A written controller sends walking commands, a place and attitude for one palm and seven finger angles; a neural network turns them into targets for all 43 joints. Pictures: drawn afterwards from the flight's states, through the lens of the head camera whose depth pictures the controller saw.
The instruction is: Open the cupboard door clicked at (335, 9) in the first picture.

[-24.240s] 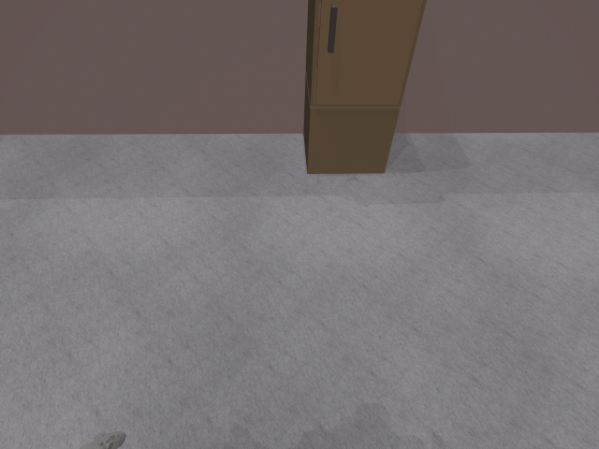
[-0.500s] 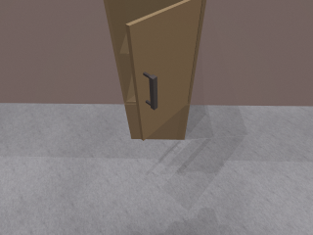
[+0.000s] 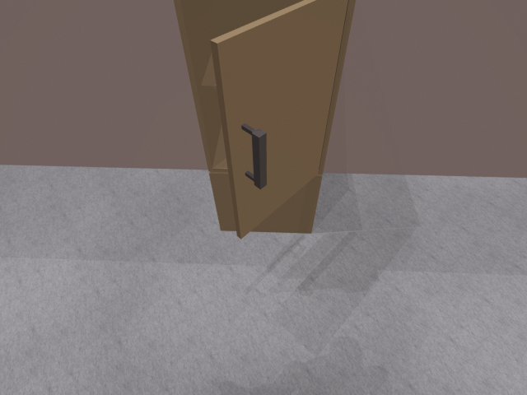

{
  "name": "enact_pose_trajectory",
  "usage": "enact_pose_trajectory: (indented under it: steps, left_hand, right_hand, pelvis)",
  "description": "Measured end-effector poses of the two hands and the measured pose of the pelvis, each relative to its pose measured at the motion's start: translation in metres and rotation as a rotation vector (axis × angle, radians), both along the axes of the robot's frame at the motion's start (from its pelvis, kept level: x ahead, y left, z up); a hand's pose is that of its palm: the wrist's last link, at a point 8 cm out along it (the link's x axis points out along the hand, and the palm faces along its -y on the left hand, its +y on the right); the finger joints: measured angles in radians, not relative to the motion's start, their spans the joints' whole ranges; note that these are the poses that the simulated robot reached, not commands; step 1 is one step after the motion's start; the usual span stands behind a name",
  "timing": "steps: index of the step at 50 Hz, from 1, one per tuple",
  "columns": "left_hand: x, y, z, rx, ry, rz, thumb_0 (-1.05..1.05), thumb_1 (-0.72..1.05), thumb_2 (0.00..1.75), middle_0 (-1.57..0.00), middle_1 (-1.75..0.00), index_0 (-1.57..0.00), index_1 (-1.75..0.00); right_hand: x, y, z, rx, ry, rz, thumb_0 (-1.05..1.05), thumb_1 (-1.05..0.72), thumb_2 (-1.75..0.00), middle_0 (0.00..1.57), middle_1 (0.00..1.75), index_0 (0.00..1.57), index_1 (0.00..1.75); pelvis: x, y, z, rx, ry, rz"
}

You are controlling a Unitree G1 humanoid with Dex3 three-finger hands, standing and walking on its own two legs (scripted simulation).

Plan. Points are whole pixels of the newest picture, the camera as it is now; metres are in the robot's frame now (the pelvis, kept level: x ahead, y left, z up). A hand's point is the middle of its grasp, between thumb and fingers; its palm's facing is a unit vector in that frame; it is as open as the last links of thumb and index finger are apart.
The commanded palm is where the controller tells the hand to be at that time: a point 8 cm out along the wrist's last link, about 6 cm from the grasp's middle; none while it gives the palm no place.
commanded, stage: look to check the result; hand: left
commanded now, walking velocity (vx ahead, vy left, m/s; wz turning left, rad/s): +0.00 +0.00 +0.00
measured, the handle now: (253, 157) +0.60 +0.06 -0.03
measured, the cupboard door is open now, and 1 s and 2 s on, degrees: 48 48 48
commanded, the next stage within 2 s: walk to a spot facing it in 0.28 s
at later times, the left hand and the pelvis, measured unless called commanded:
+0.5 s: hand out of the picture +0.09 +0.22 -0.16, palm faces -0.02 -0.95 -0.31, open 7.4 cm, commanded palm none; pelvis +0.01 -0.01 +0.00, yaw -1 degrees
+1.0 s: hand out of the picture +0.09 +0.15 -0.18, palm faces -0.20 -0.94 -0.28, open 7.4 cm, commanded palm none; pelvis -0.01 -0.04 -0.02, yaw -15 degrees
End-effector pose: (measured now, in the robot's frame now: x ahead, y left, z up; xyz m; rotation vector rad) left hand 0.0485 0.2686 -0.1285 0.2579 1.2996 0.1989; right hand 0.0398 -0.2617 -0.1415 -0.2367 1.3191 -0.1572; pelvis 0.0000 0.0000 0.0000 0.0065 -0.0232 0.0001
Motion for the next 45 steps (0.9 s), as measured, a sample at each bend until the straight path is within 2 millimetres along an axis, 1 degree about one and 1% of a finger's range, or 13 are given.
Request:
enact_pose_trajectory:
  steps: [5,11,19,25,30,34,37,41,43,45]
  left_hand:
    - [0.008,0.003,0.003,0.012,-0.007,-0.003,0.01,0.91,0.9,-0.21,-0.3,-0.2,-0.3]
    - [0.019,0.003,0.005,0.019,-0.023,-0.013,0.01,0.91,0.9,-0.21,-0.3,-0.2,-0.3]
    - [0.032,0.0,0.006,0.016,-0.045,-0.03,0.01,0.91,0.9,-0.21,-0.3,-0.2,-0.3]
    - [0.037,-0.002,0.004,0.013,-0.046,-0.041,0.01,0.91,0.9,-0.21,-0.3,-0.2,-0.3]
    - [0.033,-0.012,-0.006,-0.01,-0.004,-0.062,0.01,0.91,0.9,-0.2,-0.3,-0.2,-0.3]
    - [0.031,-0.021,-0.016,-0.041,0.033,-0.095,0.01,0.91,0.9,-0.2,-0.3,-0.2,-0.3]
    - [0.034,-0.03,-0.021,-0.054,0.047,-0.117,0.01,0.91,0.9,-0.2,-0.3,-0.2,-0.3]
    - [0.045,-0.046,-0.018,-0.055,0.032,-0.134,0.01,0.91,0.9,-0.2,-0.3,-0.2,-0.3]
    - [0.051,-0.056,-0.017,-0.051,0.007,-0.148,0.01,0.91,0.9,-0.2,-0.3,-0.2,-0.3]
    - [0.056,-0.062,-0.022,-0.032,-0.023,-0.166,0.01,0.91,0.9,-0.2,-0.3,-0.2,-0.3]
  right_hand:
    - [0.009,-0.004,0.001,-0.003,-0.007,0.007,0.01,-0.91,-0.9,0.2,0.3,0.2,0.3]
    - [0.014,-0.009,0.002,-0.01,-0.01,0.007,0.01,-0.91,-0.9,0.2,0.3,0.2,0.3]
    - [0.013,-0.014,0.003,-0.019,-0.006,-0.002,0.01,-0.91,-0.9,0.2,0.3,0.2,0.3]
    - [0.007,-0.016,0.003,-0.027,-0.002,-0.021,0.01,-0.91,-0.9,0.2,0.3,0.2,0.3]
    - [-0.009,-0.006,-0.002,-0.015,0.0,-0.083,0.01,-0.91,-0.9,0.2,0.29,0.2,0.3]
    - [-0.032,0.004,-0.007,-0.003,0.012,-0.144,0.01,-0.91,-0.9,0.2,0.3,0.2,0.3]
    - [-0.052,0.007,-0.012,0.006,0.033,-0.184,0.01,-0.91,-0.9,0.2,0.3,0.2,0.3]
    - [-0.074,0.004,-0.021,0.029,0.078,-0.217,0.01,-0.91,-0.9,0.21,0.3,0.2,0.3]
    - [-0.08,-0.002,-0.029,0.042,0.093,-0.231,0.01,-0.91,-0.9,0.21,0.3,0.21,0.3]
    - [-0.081,-0.012,-0.038,0.052,0.096,-0.257,0.01,-0.91,-0.9,0.21,0.3,0.21,0.3]
  pelvis:
    - [0.004,-0.002,0.0,-0.001,0.002,0.0]
    - [0.008,-0.003,0.001,-0.002,0.003,-0.001]
    - [0.011,-0.005,0.001,-0.003,0.002,-0.006]
    - [0.011,-0.005,0.0,-0.003,0.005,-0.026]
    - [0.007,-0.005,-0.004,-0.004,0.01,-0.073]
    - [0.003,-0.004,-0.009,0.005,0.015,-0.115]
    - [0.001,-0.007,-0.013,0.023,0.011,-0.147]
    - [0.001,-0.017,-0.016,0.022,0.005,-0.175]
    - [0.003,-0.025,-0.02,0.016,0.004,-0.19]
    - [0.001,-0.035,-0.029,0.029,0.011,-0.207]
